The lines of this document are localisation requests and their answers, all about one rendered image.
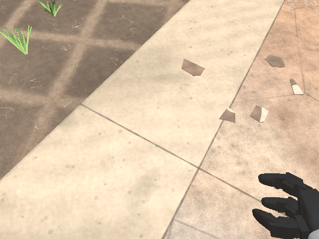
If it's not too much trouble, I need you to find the right robot hand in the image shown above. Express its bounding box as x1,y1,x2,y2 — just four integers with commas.
252,172,319,239

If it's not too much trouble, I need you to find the right robot forearm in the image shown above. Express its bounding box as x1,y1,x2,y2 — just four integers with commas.
308,229,319,239

